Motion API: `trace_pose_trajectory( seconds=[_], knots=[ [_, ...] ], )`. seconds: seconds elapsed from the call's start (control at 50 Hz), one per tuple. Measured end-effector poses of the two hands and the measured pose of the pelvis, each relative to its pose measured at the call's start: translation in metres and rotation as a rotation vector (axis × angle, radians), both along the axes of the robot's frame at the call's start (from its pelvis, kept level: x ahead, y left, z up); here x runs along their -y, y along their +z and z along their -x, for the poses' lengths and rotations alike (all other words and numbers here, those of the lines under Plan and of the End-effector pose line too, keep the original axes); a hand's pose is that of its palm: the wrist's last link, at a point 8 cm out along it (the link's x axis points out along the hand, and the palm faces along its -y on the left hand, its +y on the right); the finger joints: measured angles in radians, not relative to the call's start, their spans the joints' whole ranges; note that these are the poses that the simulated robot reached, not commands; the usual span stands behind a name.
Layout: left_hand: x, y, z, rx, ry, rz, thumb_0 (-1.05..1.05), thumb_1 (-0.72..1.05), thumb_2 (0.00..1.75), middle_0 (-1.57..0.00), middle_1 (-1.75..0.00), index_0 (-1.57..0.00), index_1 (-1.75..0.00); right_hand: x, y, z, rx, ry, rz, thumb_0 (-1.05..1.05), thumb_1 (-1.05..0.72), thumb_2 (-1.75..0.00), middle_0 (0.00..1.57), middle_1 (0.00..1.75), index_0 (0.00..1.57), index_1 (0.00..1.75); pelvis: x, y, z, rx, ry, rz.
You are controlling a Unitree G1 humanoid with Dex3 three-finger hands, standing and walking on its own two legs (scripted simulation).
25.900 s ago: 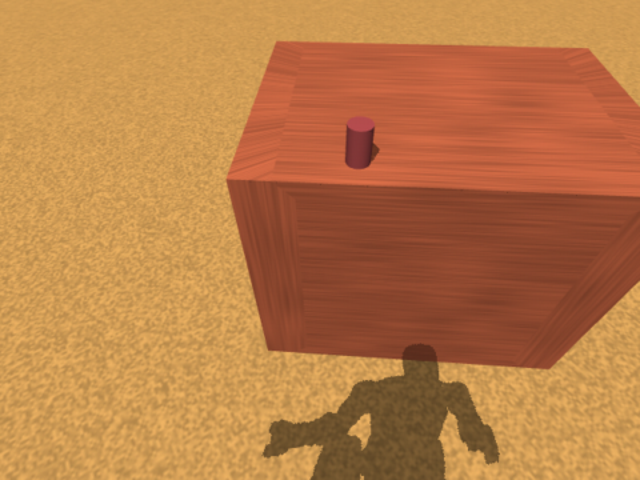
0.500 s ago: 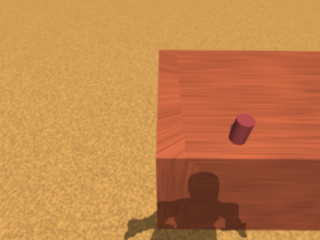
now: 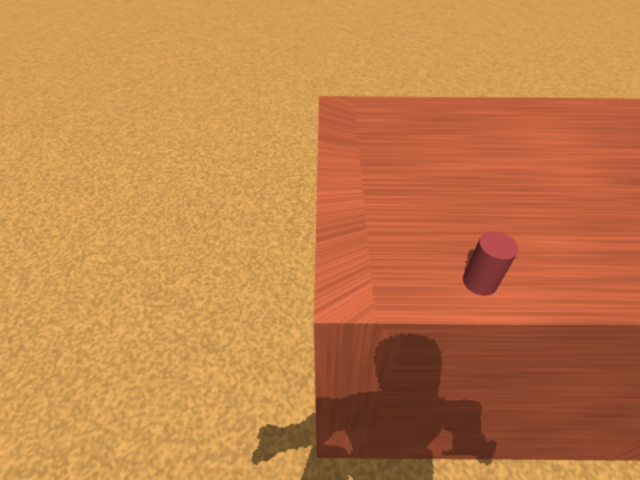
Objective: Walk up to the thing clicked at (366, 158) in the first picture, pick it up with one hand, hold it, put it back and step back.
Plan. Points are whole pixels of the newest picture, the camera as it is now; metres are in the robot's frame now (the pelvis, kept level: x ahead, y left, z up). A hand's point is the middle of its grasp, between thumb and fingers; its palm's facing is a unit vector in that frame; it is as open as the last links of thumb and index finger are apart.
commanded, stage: home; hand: right
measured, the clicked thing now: (488, 264) +0.43 -0.22 +0.01
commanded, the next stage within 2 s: stand in 0.30 s
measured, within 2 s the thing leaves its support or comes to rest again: neither
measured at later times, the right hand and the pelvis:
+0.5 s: hand out of the picture +0.08 -0.25 -0.16, palm faces -0.04 +0.94 -0.35, open 16.9 cm; pelvis +0.00 +0.00 +0.00, yaw +0 degrees
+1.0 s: hand out of the picture +0.08 -0.26 -0.16, palm faces -0.04 +0.94 -0.35, open 7.7 cm; pelvis +0.01 +0.00 +0.00, yaw +1 degrees
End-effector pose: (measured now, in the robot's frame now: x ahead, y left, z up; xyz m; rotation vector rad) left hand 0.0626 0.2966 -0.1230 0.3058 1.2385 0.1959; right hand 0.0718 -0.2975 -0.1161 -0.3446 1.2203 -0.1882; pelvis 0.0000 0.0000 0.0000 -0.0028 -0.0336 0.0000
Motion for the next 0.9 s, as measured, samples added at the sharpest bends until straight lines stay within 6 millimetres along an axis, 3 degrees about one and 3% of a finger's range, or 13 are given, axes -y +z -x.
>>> trace_pose_trajectory(
  seconds=[0.5,0.6,0.74,0.9],
  knots=[
    [-0.001,0.0016,0.002,-0.012,0.01,-0.006,0.01,0.9,0.9,-0.21,-0.3,-0.2,-0.3,-0.0001,-0.0028,0.0004,-0.013,-0.007,-0.006,-0.01,0.46,-0.11,0.09,0.1,0.09,0.1,0.0002,0.0003,-0.0033,-0.002,0.004,-0.003],
    [-0.0003,0.0021,0.0023,-0.014,0.012,-0.008,0.01,0.9,0.9,-0.21,-0.3,-0.2,-0.3,0.0005,-0.0037,0.0003,-0.015,-0.007,-0.009,-0.01,0.26,-0.31,0.15,0.2,0.15,0.2,0.0011,0.0002,-0.0038,-0.003,0.005,-0.005],
    [0.0015,0.0025,0.002,-0.013,0.012,-0.009,0.01,0.9,0.9,-0.21,-0.3,-0.2,-0.3,0.0016,-0.0042,-0.0006,-0.019,-0.007,-0.013,0.0,-0.2,-0.68,0.19,0.27,0.19,0.27,0.0031,0.0004,-0.0049,-0.004,0.007,-0.004],
    [0.004,0.0021,-0.0006,-0.006,0.011,-0.006,0.01,0.9,0.9,-0.21,-0.3,-0.2,-0.3,0.0032,-0.0036,-0.0027,-0.017,-0.005,-0.01,0.0,-0.7,-0.85,0.2,0.29,0.2,0.3,0.0044,0.0004,-0.0055,-0.004,0.009,-0.003]
  ],
)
